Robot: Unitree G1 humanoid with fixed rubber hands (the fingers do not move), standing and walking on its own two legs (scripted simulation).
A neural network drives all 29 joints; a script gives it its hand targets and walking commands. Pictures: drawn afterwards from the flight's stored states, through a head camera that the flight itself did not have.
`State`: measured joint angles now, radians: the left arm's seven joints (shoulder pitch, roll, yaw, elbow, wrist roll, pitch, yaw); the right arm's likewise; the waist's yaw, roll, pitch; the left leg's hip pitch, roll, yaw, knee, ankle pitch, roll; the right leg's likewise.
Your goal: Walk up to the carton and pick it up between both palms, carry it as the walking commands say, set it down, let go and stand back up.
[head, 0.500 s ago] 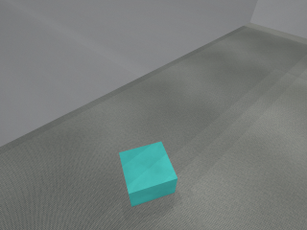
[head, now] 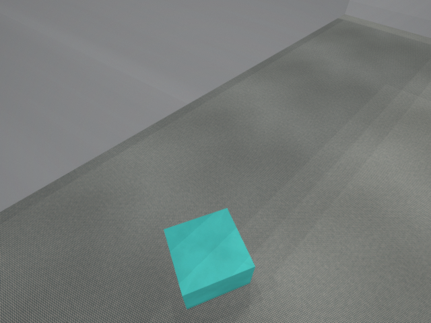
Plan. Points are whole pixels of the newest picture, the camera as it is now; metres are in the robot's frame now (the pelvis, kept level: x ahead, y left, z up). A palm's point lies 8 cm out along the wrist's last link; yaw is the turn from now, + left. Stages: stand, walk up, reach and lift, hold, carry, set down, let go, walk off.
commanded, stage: walk up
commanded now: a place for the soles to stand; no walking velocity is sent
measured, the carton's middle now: (207, 256) +0.51 +0.04 -0.64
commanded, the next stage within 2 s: none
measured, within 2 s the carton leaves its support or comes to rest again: neither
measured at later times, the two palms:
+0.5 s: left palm out of the picture +0.08 +0.31 -0.09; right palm out of the picture +0.10 -0.31 -0.09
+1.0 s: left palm out of the picture +0.09 +0.30 -0.08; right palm out of the picture +0.07 -0.32 -0.08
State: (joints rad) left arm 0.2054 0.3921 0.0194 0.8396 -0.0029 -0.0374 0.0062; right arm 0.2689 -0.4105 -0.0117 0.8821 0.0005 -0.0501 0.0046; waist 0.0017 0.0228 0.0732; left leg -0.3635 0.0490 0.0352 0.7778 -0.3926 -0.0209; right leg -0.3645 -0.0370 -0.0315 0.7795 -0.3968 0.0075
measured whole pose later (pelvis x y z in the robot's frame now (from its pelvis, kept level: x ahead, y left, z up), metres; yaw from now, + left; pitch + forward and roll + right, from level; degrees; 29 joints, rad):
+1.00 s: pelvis +0.00 -0.01 +0.03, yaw +3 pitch -1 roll +1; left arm 0.08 0.37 0.06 1.03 0.05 0.04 -0.05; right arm 0.18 -0.37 -0.01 1.09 -0.01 -0.05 -0.03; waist 0.00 -0.03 0.05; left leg -0.21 0.03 0.00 0.44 -0.21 -0.03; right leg -0.25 -0.03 -0.04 0.60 -0.38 -0.01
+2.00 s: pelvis +0.06 -0.16 +0.01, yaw +16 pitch -1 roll +3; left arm 0.25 0.41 0.05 0.80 0.03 -0.04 0.03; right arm 0.14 -0.43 -0.05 0.81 -0.01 0.02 0.02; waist 0.04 0.02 0.14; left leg -0.43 -0.01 -0.04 0.90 -0.50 0.01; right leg -0.34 -0.10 -0.05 0.77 -0.41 0.00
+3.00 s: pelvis +0.06 -0.13 +0.02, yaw +22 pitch -2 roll -1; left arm 0.15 0.36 0.04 1.02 0.02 -0.03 0.01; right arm 0.11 -0.41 -0.02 1.04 -0.02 0.01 0.02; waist 0.01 0.03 0.06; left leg -0.30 0.00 -0.08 0.62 -0.30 -0.02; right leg -0.20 -0.08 -0.10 0.58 -0.34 0.04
